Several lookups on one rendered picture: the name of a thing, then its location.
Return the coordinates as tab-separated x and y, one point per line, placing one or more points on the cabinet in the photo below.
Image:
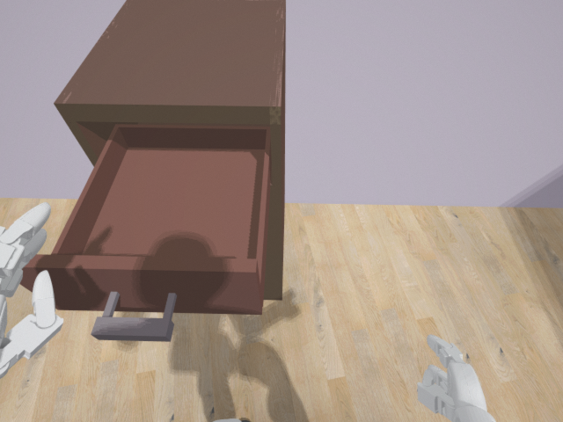
194	63

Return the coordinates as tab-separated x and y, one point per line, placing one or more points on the left robot hand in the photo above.
18	244

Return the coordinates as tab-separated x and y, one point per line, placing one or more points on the drawer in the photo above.
167	209

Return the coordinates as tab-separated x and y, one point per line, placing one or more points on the right robot hand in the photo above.
444	393

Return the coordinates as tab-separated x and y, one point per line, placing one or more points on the handle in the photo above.
107	327

